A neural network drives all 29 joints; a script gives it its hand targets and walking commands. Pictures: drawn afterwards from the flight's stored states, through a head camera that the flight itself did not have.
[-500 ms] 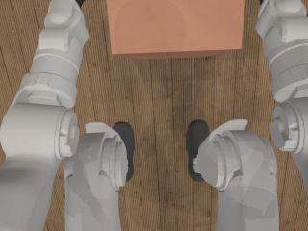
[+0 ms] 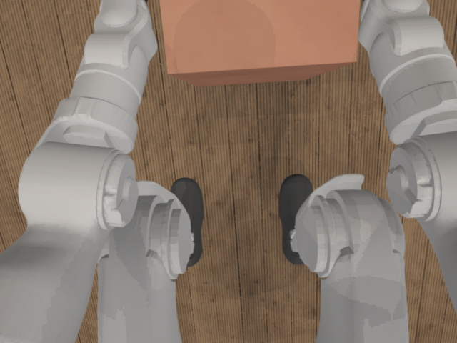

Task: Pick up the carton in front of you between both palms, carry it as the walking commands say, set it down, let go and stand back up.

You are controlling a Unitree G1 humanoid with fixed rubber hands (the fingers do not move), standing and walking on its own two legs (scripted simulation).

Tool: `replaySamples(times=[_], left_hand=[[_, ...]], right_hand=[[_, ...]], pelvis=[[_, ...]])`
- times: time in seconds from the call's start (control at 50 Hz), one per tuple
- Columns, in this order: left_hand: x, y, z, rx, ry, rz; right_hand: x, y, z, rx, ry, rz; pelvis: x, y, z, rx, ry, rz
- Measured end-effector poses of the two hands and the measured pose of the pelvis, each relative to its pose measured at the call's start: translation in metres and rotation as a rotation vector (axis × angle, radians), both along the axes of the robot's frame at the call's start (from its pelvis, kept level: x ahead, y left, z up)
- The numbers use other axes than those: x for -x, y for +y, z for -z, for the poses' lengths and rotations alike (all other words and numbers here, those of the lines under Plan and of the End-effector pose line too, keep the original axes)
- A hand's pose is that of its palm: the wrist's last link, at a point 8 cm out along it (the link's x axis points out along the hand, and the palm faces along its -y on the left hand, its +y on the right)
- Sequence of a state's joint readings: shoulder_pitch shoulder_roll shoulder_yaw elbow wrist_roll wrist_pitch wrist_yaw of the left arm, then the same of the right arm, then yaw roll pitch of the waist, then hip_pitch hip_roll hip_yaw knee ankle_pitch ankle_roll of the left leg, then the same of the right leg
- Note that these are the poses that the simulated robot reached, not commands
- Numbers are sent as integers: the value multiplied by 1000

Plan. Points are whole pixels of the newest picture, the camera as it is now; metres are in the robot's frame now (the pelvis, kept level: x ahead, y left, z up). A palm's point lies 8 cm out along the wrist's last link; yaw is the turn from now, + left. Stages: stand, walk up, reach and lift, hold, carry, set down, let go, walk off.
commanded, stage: reach and lift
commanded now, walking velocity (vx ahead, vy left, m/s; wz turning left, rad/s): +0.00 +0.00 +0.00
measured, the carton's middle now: (252, 5) +0.55 -0.03 -0.24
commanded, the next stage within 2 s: none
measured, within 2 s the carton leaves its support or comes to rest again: leaves its support in 0.22 s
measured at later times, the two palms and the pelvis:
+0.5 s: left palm out of the picture +0.53 +0.11 -0.04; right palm out of the picture +0.51 -0.19 -0.04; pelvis +0.01 +0.01 +0.04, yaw -2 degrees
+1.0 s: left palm out of the picture +0.49 +0.12 +0.10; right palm out of the picture +0.47 -0.18 +0.10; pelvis +0.01 +0.01 +0.16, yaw -3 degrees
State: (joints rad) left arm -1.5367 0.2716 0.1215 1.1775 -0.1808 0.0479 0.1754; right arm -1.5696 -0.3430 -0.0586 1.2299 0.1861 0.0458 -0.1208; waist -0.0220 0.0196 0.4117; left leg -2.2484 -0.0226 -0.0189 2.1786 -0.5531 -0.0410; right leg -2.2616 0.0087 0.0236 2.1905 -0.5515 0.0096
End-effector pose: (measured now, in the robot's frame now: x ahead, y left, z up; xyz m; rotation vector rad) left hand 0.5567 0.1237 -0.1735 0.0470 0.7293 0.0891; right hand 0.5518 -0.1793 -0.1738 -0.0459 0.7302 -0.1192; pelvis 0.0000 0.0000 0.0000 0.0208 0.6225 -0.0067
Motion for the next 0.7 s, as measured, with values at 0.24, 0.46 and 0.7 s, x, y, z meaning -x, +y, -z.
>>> replaySamples(times=[0.24, 0.46, 0.7], left_hand=[[-7, 2, -9, 21, 16, 6], [17, -8, -115, 38, -57, -2], [47, -10, -210, 36, -20, 7]], right_hand=[[2, 2, -4, -23, 16, -14], [30, -3, -114, -36, -52, 75], [63, -5, -210, -31, -14, 82]], pelvis=[[-4, -1, 15, 10, 1, -4], [-8, 8, -26, 0, 90, 36], [5, 14, -96, 1, 106, 53]])
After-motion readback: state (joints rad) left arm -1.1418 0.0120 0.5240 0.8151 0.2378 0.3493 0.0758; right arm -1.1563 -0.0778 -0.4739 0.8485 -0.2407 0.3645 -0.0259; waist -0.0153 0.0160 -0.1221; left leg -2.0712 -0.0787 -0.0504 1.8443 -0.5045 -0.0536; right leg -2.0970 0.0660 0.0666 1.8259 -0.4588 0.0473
